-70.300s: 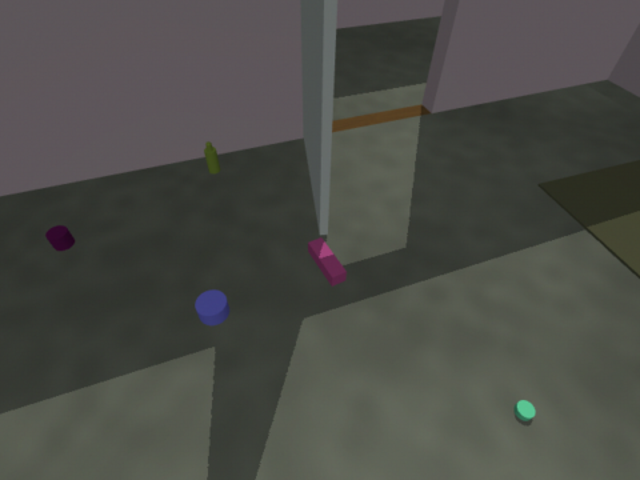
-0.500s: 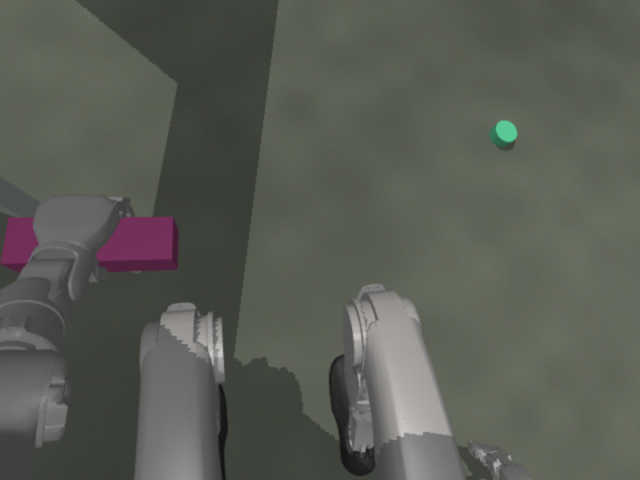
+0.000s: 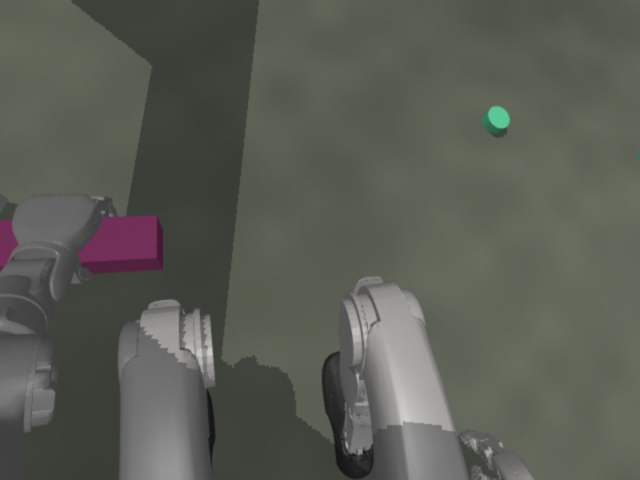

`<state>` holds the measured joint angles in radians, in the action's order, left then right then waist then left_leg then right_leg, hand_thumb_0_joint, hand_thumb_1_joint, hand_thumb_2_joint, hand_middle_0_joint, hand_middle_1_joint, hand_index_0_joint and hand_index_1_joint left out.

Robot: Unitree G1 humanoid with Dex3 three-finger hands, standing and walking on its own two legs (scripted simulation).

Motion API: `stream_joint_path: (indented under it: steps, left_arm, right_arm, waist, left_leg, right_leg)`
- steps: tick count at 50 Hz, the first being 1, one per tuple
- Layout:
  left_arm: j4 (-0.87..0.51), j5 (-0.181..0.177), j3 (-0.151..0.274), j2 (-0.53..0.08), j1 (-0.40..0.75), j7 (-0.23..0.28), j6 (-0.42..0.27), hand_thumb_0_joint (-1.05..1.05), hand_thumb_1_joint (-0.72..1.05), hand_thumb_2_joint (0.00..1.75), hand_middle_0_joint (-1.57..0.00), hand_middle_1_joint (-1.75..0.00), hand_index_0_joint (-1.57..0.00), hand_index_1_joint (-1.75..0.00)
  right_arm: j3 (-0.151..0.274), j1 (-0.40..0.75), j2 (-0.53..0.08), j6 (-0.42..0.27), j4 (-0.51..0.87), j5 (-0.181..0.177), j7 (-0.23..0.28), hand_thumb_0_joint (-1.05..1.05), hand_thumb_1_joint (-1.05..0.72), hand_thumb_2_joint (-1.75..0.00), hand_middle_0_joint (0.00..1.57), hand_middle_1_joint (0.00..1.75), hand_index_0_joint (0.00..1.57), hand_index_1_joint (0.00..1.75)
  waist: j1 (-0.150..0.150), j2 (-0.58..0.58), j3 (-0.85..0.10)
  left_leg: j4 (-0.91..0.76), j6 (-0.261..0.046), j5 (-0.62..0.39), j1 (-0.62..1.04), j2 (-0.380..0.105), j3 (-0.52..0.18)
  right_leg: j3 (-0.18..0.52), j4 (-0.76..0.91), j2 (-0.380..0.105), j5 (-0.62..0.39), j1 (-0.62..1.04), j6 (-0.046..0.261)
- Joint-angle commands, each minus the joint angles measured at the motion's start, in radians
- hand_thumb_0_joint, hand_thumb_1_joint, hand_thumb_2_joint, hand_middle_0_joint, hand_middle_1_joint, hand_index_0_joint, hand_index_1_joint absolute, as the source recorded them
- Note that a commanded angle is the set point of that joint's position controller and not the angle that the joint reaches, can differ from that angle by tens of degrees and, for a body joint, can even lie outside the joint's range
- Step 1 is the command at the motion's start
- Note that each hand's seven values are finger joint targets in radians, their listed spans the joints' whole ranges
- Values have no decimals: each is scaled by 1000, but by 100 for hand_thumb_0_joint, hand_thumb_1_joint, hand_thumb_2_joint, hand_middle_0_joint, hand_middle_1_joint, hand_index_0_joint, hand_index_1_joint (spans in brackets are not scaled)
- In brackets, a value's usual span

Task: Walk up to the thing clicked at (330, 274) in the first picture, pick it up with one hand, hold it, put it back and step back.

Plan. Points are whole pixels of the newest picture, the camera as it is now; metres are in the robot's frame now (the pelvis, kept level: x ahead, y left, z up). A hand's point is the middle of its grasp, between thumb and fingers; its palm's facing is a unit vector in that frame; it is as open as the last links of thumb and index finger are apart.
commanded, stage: lower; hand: left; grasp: from above
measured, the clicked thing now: (81, 246) +0.42 +0.27 -0.22
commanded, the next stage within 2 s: rest in 0.06 s
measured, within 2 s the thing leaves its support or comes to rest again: rests again in 0.72 s
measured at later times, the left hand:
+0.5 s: hand (93, 246) +0.42 +0.26 -0.24, palm faces -0.48 -0.07 -0.87, open 9.4 cm
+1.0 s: hand (98, 249) +0.42 +0.26 -0.27, palm faces -0.47 -0.08 -0.88, open 9.2 cm
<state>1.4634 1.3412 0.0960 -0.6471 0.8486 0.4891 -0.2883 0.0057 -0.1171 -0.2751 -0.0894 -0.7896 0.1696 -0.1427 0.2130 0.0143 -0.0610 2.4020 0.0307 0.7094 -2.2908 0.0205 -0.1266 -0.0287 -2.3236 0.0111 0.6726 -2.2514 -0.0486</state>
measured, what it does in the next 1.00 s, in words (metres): stands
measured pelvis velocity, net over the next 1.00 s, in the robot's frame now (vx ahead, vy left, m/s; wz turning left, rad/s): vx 0.01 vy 0.01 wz -0.08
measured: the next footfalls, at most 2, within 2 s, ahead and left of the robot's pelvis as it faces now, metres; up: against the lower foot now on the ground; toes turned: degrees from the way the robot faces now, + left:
none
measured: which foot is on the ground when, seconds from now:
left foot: down 0.00-1.00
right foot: down 0.00-1.00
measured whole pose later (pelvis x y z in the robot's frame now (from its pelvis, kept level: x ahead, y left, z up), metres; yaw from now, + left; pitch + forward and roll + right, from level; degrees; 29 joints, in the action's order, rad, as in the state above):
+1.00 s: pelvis +0.01 +0.01 -0.05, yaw -4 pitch +29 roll -10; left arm 1.68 1.39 0.19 -0.79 0.88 0.68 -0.29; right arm -0.10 -0.06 -0.30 -0.17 -0.81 0.30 -0.25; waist 0.30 0.07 0.05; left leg 2.60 0.03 0.75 -2.36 0.02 -0.20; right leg -0.08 -2.46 0.04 0.68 -2.30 -0.07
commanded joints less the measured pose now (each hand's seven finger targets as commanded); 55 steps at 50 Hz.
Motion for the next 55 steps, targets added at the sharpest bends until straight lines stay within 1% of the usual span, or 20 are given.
stream_joint_path:
  steps: [1, 8, 9, 10, 13, 15, 17, 19, 24, 26, 31, 36, 40, 43, 47, 50, 51, 52, 54, 55]
  left_arm:
    - [-159, -12, 56, -266, 294, 90, -16, 0, 70, 86, -109, -61, -107, -63]
    - [-132, 2, 59, -289, 344, 132, 0, 0, 69, 84, -108, -61, -106, -62]
    - [-154, -4, 80, -300, 309, 138, 2, 0, 65, 83, -105, -56, -103, -58]
    - [-148, -1, 82, -304, 294, 140, 6, 0, 63, 83, -104, -55, -102, -57]
    - [-69, 7, 28, -256, 326, 131, 6, 0, 61, 79, -101, -55, -100, -57]
    - [-93, 2, 54, -300, 365, 136, -3, 0, 61, 80, -100, -57, -99, -58]
    - [-38, -5, 88, -314, 262, 142, 0, 0, 62, 78, -101, -56, -100, -57]
    - [-70, 7, 121, -351, 282, 148, -13, 0, 66, 79, -102, -59, -102, -59]
    - [24, 8, 58, -296, 289, 145, -19, 0, 70, 76, -104, -58, -104, -58]
    - [-21, 2, 87, -334, 274, 154, -28, 0, 72, 80, -107, -58, -107, -59]
    - [-72, 20, 128, -378, 280, 188, -37, 0, 76, 75, -109, -56, -109, -56]
    - [-4, 22, 90, -333, 279, 218, -28, 0, 75, 70, -109, -51, -109, -51]
    - [-14, 23, 89, -354, 290, 242, -13, 0, 76, 71, -108, -53, -109, -53]
    - [32, 32, 146, -423, 278, 252, -6, 0, 74, 70, -108, -51, -108, -51]
    - [86, 35, 121, -391, 309, 246, -9, 0, 76, 72, -109, -54, -109, -53]
    - [105, 21, 79, -381, 321, 237, -13, 0, 75, 68, -107, -54, -108, -53]
    - [123, 18, 40, -339, 320, 234, -12, 0, 75, 66, -107, -53, -108, -51]
    - [119, 24, 61, -375, 308, 237, -17, 0, 76, 63, -107, -53, -109, -51]
    - [137, 23, 25, -346, 302, 238, -18, 0, 72, 65, -106, -51, -107, -50]
    - [137, 21, 48, -364, 306, 242, -22, 0, 72, 66, -106, -53, -107, -52]
  right_arm:
    - [72, -188, -239, 0, 8, 1, 5, 0, -90, -90, 20, 30, 20, 30]
    - [64, -170, -247, -13, -4, 22, -7, 0, -90, -90, 20, 30, 20, 30]
    - [68, -166, -249, -10, -2, 20, -6, 0, -89, -90, 20, 30, 20, 30]
    - [67, -168, -250, -9, -7, 21, -7, 0, -89, -90, 20, 30, 20, 30]
    - [49, -162, -240, -18, -14, 34, -18, 0, -89, -90, 20, 30, 20, 30]
    - [39, -177, -250, -24, -25, 42, -22, 0, -89, -89, 20, 30, 20, 30]
    - [39, -173, -266, -26, -20, 46, -23, 0, -89, -89, 20, 30, 20, 30]
    - [38, -170, -281, -29, -1, 57, -28, 0, -89, -89, 20, 30, 20, 30]
    - [14, -158, -260, -35, -25, 73, -48, 0, -89, -89, 20, 30, 20, 30]
    - [14, -159, -275, -38, -22, 73, -48, 0, -89, -89, 20, 30, 20, 30]
    - [18, -143, -294, -45, -11, 87, -62, 0, -89, -89, 20, 30, 20, 30]
    - [3, -131, -291, -53, -31, 97, -75, 0, -89, -89, 20, 30, 20, 30]
    - [-4, -124, -303, -66, -40, 106, -88, 0, -89, -89, 20, 30, 20, 30]
    - [-7, -133, -319, -69, -37, 107, -95, 0, -89, -90, 20, 30, 20, 30]
    - [-28, -141, -317, -77, -36, 126, -107, 0, -89, -90, 20, 30, 20, 30]
    - [-33, -109, -325, -97, -21, 128, -111, 0, -89, -90, 20, 30, 20, 30]
    - [-40, -107, -321, -103, -26, 126, -112, 0, -89, -90, 20, 30, 20, 30]
    - [-41, -105, -323, -103, -18, 128, -112, 0, -89, -90, 20, 30, 20, 30]
    - [-47, -109, -319, -106, -32, 126, -113, 0, -89, -90, 20, 30, 20, 30]
    - [-50, -109, -322, -109, -21, 129, -115, 0, -89, -90, 20, 30, 20, 30]
  waist:
    - [-4, -272, -706]
    - [34, -306, -672]
    - [7, -317, -699]
    - [9, -319, -700]
    - [48, -297, -642]
    - [59, -281, -650]
    - [25, -274, -644]
    - [40, -274, -651]
    - [58, -277, -608]
    - [41, -303, -634]
    - [53, -330, -645]
    - [75, -332, -585]
    - [79, -366, -594]
    - [87, -349, -575]
    - [126, -328, -535]
    - [119, -324, -513]
    - [124, -305, -493]
    - [117, -309, -517]
    - [116, -302, -511]
    - [121, -314, -517]
  left_leg:
    - [-237, -52, -208, 520, 11, 112]
    - [-191, -52, -186, 504, 4, 108]
    - [-207, -52, -194, 509, 6, 109]
    - [-203, -50, -195, 511, 6, 109]
    - [-168, -53, -179, 462, 4, 104]
    - [-150, -58, -192, 449, 8, 100]
    - [-148, -55, -210, 446, 9, 103]
    - [-130, -53, -245, 457, 8, 99]
    - [-116, -53, -175, 401, 5, 92]
    - [-120, -52, -200, 434, 5, 85]
    - [-95, -45, -253, 461, -1, 82]
    - [-86, -45, -202, 428, -4, 76]
    - [-92, -43, -213, 461, -6, 68]
    - [-81, -44, -233, 433, -7, 64]
    - [-60, -49, -220, 405, -7, 62]
    - [-68, -49, -157, 380, -8, 55]
    - [-71, -49, -134, 368, -5, 53]
    - [-74, -52, -139, 369, -9, 50]
    - [-79, -51, -138, 371, -8, 45]
    - [-77, -51, -163, 385, -9, 45]
  right_leg:
    - [-104, 204, 24, -217, 327, 76]
    - [-119, 163, 26, -207, 279, 74]
    - [-115, 167, 27, -209, 301, 74]
    - [-116, 157, 27, -210, 299, 75]
    - [-123, 144, 34, -206, 279, 75]
    - [-126, 143, 34, -224, 305, 69]
    - [-129, 143, 32, -227, 314, 69]
    - [-143, 129, 32, -263, 326, 66]
    - [-139, 120, 45, -207, 312, 70]
    - [-149, 113, 46, -227, 323, 68]
    - [-164, 86, 51, -278, 320, 66]
    - [-173, 84, 55, -230, 275, 64]
    - [-186, 69, 56, -243, 266, 59]
    - [-188, 59, 57, -271, 289, 60]
    - [-193, 67, 56, -265, 297, 51]
    - [-187, 89, 61, -199, 289, 63]
    - [-195, 93, 62, -174, 271, 63]
    - [-187, 96, 66, -185, 304, 63]
    - [-192, 93, 66, -182, 295, 65]
    - [-196, 87, 66, -213, 306, 60]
